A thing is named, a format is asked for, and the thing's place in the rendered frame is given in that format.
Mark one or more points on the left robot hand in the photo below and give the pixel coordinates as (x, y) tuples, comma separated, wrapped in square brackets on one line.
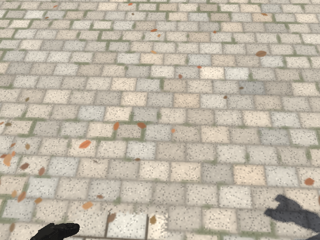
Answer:
[(57, 232)]

